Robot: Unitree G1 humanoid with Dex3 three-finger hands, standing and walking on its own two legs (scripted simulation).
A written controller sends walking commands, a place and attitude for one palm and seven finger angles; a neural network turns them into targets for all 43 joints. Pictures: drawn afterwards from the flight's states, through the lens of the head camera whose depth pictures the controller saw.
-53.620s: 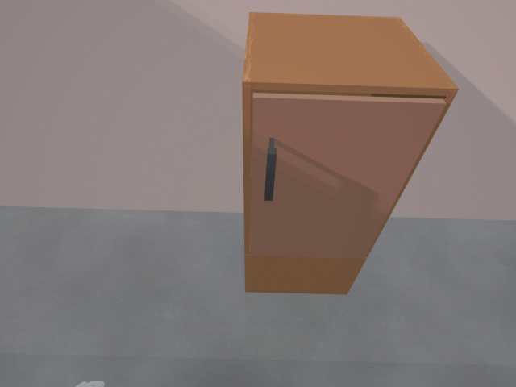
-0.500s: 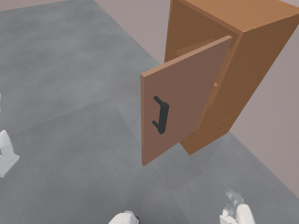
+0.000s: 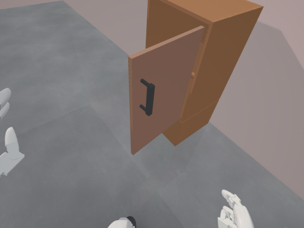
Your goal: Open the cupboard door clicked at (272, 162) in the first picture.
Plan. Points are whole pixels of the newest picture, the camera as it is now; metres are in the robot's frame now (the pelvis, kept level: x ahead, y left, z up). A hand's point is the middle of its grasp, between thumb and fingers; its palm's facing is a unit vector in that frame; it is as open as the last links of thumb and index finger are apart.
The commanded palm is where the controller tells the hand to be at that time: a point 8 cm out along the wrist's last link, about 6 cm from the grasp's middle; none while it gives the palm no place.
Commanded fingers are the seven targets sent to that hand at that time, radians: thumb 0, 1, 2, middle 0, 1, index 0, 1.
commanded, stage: stop stepping back and stand still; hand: left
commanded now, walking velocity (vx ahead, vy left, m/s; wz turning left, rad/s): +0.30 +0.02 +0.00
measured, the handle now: (146, 97) +0.56 +0.05 +0.00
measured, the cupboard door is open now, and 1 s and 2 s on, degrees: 96 96 96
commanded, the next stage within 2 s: let the arm hang, fingers relaxed in 0.64 s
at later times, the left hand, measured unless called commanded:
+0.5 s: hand (0, 180) +0.15 +0.26 +0.18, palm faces +0.38 -0.79 -0.49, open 7.4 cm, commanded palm +0.09 +0.30 +0.20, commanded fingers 0.00 0.90 0.90 -0.20 -0.30 -0.20 -0.30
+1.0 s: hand out of the picture +0.03 +0.20 -0.14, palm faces -0.03 -0.97 -0.22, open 7.4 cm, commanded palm none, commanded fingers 0.00 0.90 0.90 -0.20 -0.30 -0.20 -0.30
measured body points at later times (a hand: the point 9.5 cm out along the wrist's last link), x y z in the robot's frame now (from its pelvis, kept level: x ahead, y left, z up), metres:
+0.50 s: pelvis -0.06 +0.00 +0.01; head -0.05 +0.01 +0.46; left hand +0.13 +0.30 +0.21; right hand +0.10 -0.21 -0.07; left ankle +0.08 +0.10 -0.71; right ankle -0.09 -0.07 -0.72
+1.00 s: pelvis -0.08 +0.01 +0.01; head -0.07 +0.02 +0.46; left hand +0.03 +0.25 -0.12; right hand +0.03 -0.26 -0.11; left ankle -0.02 +0.13 -0.72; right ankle -0.09 -0.07 -0.72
